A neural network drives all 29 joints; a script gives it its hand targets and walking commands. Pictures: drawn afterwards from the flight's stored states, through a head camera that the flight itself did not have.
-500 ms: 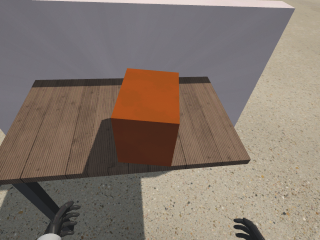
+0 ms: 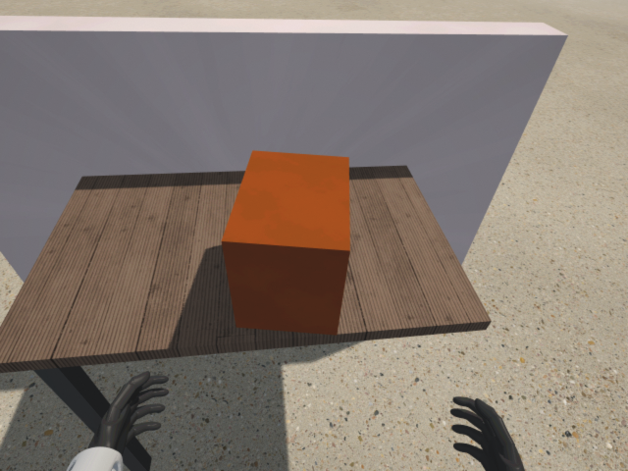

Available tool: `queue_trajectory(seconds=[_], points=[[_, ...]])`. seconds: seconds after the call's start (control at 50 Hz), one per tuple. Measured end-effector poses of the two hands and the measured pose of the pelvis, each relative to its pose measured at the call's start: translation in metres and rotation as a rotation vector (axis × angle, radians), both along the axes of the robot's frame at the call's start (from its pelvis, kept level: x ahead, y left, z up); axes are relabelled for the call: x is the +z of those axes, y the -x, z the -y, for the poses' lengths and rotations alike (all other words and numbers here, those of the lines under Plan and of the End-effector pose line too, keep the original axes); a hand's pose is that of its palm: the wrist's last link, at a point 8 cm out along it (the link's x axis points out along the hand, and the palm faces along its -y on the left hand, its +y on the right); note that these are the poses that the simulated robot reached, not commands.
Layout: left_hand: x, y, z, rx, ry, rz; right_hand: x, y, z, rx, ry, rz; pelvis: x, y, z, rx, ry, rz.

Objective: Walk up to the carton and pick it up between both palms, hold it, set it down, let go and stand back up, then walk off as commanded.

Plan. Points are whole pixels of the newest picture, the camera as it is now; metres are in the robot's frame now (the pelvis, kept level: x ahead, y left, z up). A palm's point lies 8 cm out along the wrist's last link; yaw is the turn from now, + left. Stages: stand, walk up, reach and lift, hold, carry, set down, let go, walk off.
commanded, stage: reach and lift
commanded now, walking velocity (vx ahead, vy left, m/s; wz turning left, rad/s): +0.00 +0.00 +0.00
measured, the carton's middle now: (293, 240) +0.50 +0.01 +0.02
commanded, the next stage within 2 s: none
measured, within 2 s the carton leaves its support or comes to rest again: neither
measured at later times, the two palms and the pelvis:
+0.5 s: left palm (112, 386) +0.25 +0.23 +0.03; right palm (458, 418) +0.19 -0.16 +0.04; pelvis +0.03 +0.01 +0.00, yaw +0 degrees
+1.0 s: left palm (120, 351) +0.28 +0.23 +0.06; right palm (445, 338) +0.27 -0.16 +0.08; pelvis +0.04 +0.00 +0.00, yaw +0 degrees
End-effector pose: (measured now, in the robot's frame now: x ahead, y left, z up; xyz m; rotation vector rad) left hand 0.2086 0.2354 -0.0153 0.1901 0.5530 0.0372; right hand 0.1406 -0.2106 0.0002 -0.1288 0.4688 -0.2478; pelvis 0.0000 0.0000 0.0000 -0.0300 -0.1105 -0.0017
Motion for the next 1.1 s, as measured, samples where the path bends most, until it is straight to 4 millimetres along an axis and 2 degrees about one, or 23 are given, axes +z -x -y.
queue_trajectory(seconds=[0.14, 0.32, 0.44, 0.58, 0.88, 1.1], points=[[0.014, -0.011, 0.009, -0.018, 0.044, 0.058, 0.014, -0.011, -0.016, -0.007, -0.04, 0.039, 0.001, -0.007, 0.006, 0.0, -0.007, -0.007], [0.035, -0.03, 0.002, -0.048, 0.058, 0.147, 0.038, -0.034, -0.041, -0.019, -0.08, 0.127, 0.002, -0.019, 0.0, -0.002, 0.001, -0.025], [0.045, -0.041, 0.001, -0.076, 0.071, 0.196, 0.043, -0.045, -0.048, -0.035, -0.095, 0.15, 0.003, -0.027, -0.005, -0.003, 0.007, -0.036], [0.053, -0.05, 0.002, -0.086, 0.094, 0.228, 0.048, -0.061, -0.051, -0.034, -0.101, 0.177, 0.003, -0.033, -0.007, -0.004, 0.011, -0.045], [0.063, -0.059, 0.007, -0.084, 0.132, 0.201, 0.067, -0.116, -0.05, -0.005, -0.103, 0.199, 0.004, -0.038, -0.006, -0.004, 0.009, -0.055], [0.089, -0.09, 0.013, -0.109, 0.123, 0.246, 0.086, -0.144, -0.046, -0.01, -0.1, 0.222, 0.004, -0.042, -0.004, -0.005, 0.006, -0.064]])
